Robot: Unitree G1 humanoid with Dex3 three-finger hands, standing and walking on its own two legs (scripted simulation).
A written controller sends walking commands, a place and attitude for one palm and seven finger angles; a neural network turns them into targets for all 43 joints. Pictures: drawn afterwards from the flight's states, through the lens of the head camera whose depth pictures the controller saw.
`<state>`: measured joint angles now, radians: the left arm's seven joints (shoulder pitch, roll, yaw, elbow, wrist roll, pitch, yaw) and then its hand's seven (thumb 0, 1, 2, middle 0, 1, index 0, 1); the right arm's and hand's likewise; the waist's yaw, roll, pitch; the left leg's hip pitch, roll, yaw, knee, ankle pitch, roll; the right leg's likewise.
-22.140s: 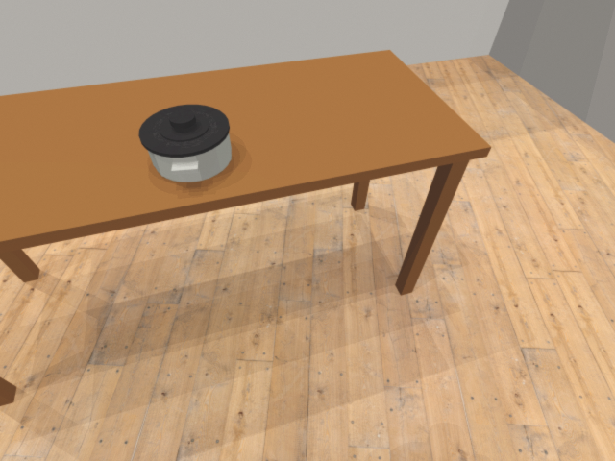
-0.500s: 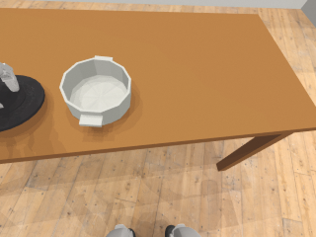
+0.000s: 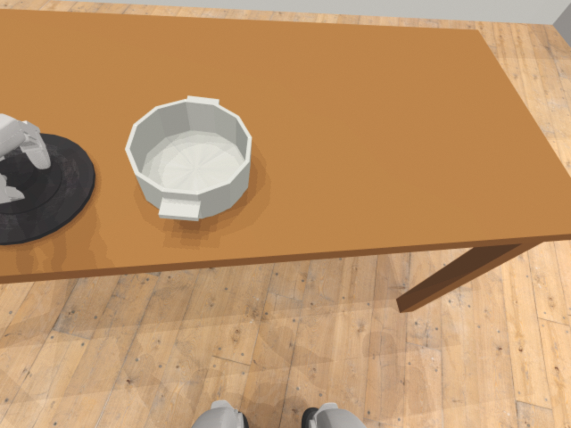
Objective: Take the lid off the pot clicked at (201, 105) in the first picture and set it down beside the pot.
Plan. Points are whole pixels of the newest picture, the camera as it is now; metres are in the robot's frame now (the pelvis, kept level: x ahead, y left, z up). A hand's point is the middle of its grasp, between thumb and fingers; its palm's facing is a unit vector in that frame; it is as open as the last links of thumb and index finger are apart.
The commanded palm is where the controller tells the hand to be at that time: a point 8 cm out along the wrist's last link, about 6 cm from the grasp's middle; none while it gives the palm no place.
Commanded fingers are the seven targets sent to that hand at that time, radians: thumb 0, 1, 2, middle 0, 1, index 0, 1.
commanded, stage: open the fingers wide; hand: left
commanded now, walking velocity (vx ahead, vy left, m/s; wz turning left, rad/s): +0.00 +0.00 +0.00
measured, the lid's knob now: (14, 174) +0.47 +0.36 +0.01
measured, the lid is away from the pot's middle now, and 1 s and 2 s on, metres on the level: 0.25 0.25 0.25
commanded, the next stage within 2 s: raise the empty hand in 0.84 s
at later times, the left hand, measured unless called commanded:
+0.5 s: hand (5, 172) +0.45 +0.35 +0.04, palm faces -0.46 -0.11 -0.88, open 9.4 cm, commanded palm +0.49 +0.34 +0.09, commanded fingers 0.00 0.04 0.58 -0.33 -0.92 -0.33 -0.92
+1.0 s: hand (3, 175) +0.44 +0.35 +0.04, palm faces -0.45 -0.11 -0.88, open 11.0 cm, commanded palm +0.48 +0.34 +0.10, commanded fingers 0.00 0.01 0.60 -0.33 -0.89 -0.33 -0.89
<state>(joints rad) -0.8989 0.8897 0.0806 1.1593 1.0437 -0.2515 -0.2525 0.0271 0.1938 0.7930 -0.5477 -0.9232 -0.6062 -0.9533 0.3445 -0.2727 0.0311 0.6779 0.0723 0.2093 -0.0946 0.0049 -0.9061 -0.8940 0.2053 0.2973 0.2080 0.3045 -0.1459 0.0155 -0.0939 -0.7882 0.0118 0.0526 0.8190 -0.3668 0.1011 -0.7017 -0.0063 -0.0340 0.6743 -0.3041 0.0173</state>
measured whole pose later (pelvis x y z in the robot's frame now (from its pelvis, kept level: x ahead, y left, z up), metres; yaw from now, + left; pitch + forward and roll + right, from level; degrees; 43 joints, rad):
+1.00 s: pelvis +0.00 +0.00 +0.00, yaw +0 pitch +18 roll -5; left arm -0.92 0.86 0.04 1.15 1.04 -0.23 -0.26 0.00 0.02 0.60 -0.35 -0.89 -0.35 -0.90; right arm 0.36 -0.28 0.02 0.67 0.07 0.19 -0.09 0.00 -0.91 -0.89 0.20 0.30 0.21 0.30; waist -0.14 0.02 -0.09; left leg -0.78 0.00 0.06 0.81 -0.36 0.11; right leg -0.70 -0.01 -0.02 0.67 -0.30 0.01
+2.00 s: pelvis +0.01 +0.00 +0.02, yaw +1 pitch +13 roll -4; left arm -1.01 0.90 0.01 1.09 0.98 -0.20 -0.40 0.00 0.02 0.60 -0.35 -0.89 -0.35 -0.89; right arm 0.34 -0.29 0.02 0.68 0.10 0.16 -0.10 0.01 -0.91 -0.89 0.20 0.30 0.21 0.30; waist -0.10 0.02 -0.08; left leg -0.57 -0.02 0.05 0.64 -0.31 0.10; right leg -0.48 -0.02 -0.02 0.50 -0.25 0.02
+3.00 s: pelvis +0.01 -0.03 +0.04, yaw +3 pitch +3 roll -2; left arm -0.63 0.59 0.23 0.70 0.13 -0.16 -0.06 0.00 0.01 0.60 -0.35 -0.89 -0.35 -0.89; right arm 0.26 -0.24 0.08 0.61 0.08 0.08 -0.08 0.01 -0.91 -0.89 0.20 0.30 0.20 0.30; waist -0.01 -0.01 0.01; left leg -0.27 -0.02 0.04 0.46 -0.24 0.06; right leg -0.21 -0.02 -0.03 0.38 -0.21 0.01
